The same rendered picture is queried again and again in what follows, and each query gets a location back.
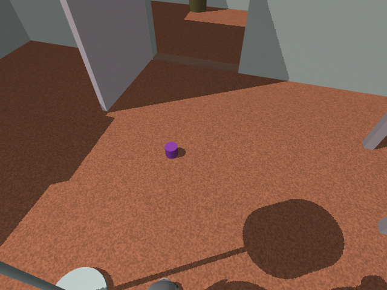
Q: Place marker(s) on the floor lamp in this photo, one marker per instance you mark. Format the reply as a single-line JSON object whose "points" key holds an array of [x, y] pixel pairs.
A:
{"points": [[84, 278]]}

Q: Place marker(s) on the tin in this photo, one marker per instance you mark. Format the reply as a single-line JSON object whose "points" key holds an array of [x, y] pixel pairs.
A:
{"points": [[171, 150]]}

